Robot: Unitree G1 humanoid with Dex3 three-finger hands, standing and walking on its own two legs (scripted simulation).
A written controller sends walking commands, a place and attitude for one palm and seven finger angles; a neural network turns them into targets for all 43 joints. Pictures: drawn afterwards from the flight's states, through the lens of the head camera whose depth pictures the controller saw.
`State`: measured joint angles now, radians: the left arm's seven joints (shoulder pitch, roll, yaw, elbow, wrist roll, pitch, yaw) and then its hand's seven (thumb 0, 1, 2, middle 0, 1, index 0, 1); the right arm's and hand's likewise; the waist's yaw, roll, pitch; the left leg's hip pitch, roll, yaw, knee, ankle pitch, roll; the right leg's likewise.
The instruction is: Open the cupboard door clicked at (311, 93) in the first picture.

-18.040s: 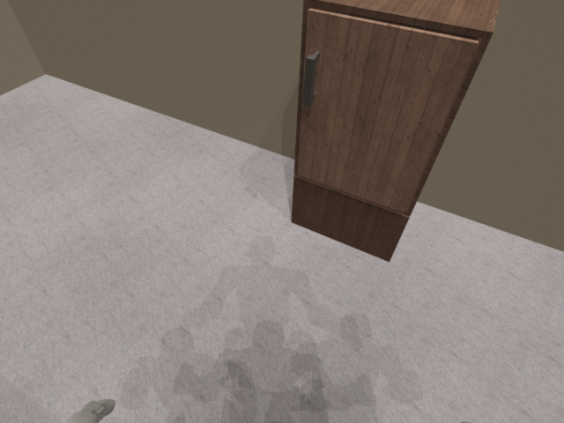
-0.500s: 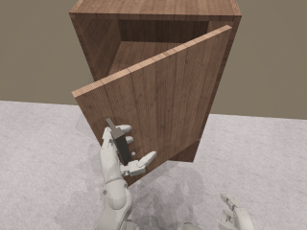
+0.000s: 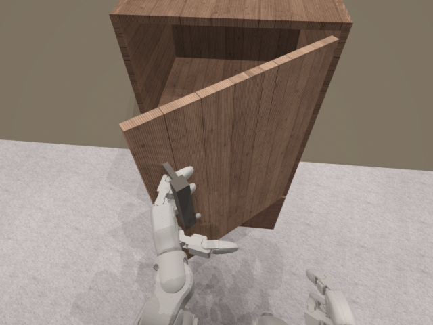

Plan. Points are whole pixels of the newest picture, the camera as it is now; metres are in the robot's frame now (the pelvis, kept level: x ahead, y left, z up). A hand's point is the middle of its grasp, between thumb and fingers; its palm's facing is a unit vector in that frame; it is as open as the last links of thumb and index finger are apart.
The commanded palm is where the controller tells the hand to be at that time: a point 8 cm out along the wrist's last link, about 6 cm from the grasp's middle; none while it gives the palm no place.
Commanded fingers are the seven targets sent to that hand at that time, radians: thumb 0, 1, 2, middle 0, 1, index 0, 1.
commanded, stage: slide the hand sideways off the handle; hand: left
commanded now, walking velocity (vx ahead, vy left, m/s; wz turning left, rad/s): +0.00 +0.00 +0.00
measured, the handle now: (178, 196) +0.34 +0.09 +0.05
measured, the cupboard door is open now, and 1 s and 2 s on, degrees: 40 41 41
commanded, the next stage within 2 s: draw the hand back to the body in 1.20 s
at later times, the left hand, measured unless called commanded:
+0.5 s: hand (192, 246) +0.25 +0.06 +0.05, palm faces -0.13 -0.99 +0.01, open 16.0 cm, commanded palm +0.23 +0.13 +0.05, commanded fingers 0.00 -0.50 0.30 -0.15 -0.30 -0.15 -0.30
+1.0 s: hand (149, 264) +0.21 +0.13 +0.04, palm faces -0.05 -1.00 -0.02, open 16.3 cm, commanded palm +0.19 +0.19 +0.05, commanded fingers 0.00 -0.50 0.30 -0.15 -0.30 -0.15 -0.30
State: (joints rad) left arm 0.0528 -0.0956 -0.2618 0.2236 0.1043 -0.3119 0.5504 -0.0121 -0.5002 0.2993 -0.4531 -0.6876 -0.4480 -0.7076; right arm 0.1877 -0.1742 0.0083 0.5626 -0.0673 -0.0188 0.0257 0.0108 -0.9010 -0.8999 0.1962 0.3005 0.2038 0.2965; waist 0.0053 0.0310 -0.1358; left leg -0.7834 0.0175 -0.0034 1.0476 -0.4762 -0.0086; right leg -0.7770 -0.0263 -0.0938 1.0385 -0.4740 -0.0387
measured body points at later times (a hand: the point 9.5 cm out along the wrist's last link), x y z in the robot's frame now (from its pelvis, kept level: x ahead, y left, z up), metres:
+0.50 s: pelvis +0.00 +0.02 -0.01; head +0.04 +0.01 +0.44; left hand +0.25 +0.11 +0.05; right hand +0.17 -0.21 -0.09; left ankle +0.02 +0.12 -0.67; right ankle +0.02 -0.10 -0.67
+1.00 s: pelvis +0.01 +0.00 -0.02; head +0.07 +0.00 +0.43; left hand +0.21 +0.18 +0.05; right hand +0.20 -0.22 -0.09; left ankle +0.02 +0.12 -0.67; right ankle +0.02 -0.10 -0.67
